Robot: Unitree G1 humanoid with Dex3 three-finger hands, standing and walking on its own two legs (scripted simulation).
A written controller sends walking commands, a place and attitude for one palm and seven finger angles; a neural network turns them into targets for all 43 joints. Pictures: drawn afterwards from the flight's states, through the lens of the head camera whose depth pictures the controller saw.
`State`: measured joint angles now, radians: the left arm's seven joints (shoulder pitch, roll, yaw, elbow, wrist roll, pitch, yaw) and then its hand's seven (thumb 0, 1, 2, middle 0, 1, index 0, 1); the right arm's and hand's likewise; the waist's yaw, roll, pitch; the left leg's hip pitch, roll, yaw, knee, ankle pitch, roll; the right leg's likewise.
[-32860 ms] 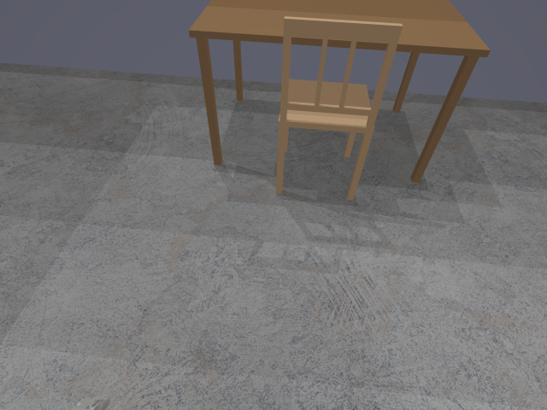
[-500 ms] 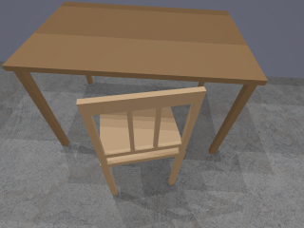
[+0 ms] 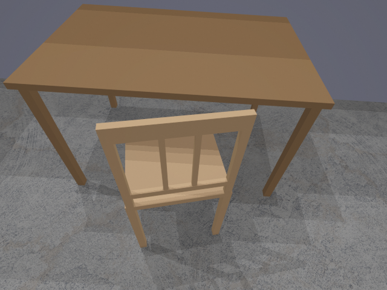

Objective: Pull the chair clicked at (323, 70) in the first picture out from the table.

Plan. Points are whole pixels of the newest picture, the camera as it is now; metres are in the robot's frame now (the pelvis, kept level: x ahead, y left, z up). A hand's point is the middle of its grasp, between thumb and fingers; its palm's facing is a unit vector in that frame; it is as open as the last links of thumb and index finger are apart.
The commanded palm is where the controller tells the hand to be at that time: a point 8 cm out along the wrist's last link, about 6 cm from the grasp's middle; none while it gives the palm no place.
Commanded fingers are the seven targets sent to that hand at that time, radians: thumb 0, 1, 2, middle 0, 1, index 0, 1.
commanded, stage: look again from close up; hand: left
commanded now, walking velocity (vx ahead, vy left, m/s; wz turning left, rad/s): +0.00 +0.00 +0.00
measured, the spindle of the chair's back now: (163, 165) +0.47 +0.12 -0.11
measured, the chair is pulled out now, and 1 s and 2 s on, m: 0.11 0.11 0.11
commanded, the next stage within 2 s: shuffle to correct the standing spot in 0.40 s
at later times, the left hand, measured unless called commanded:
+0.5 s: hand out of the picture -0.03 +0.16 -0.18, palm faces +0.04 -0.99 -0.17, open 7.4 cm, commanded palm none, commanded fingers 0.00 0.90 0.90 -0.20 -0.30 -0.20 -0.30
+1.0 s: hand out of the picture -0.04 +0.11 -0.20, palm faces +0.18 -0.97 -0.14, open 7.4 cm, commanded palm none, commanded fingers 0.00 0.90 0.90 -0.20 -0.30 -0.20 -0.30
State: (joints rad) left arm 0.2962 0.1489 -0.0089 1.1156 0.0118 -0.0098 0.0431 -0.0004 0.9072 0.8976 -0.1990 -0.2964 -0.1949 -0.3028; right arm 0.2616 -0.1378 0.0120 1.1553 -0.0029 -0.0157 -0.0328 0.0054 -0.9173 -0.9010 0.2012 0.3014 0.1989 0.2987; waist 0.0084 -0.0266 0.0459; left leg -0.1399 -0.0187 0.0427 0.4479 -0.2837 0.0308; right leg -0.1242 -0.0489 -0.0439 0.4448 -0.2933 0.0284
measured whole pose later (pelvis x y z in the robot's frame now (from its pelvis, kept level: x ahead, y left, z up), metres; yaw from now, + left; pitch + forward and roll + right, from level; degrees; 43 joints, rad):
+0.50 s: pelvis -0.01 +0.00 +0.00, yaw +0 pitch -2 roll +0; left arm 0.31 0.14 -0.01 1.12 0.01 -0.01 0.04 0.00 0.91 0.90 -0.20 -0.30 -0.19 -0.30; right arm 0.28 -0.12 0.01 1.16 0.00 -0.02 -0.03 0.01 -0.91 -0.90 0.20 0.30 0.20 0.30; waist 0.01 -0.02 0.05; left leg -0.15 -0.01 0.04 0.43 -0.26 0.02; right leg -0.14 -0.04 -0.05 0.44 -0.27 0.02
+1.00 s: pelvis +0.04 -0.04 -0.02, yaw +8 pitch +0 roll +0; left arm 0.38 0.15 0.02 1.10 0.03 0.01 0.03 0.00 0.91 0.90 -0.20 -0.30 -0.19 -0.30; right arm 0.28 -0.11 -0.03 1.11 -0.03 -0.01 -0.04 0.00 -0.90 -0.90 0.20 0.30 0.20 0.30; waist 0.00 -0.07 0.06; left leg -0.29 0.02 0.09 0.67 -0.33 0.04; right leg -0.19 -0.05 -0.18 0.72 -0.49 -0.02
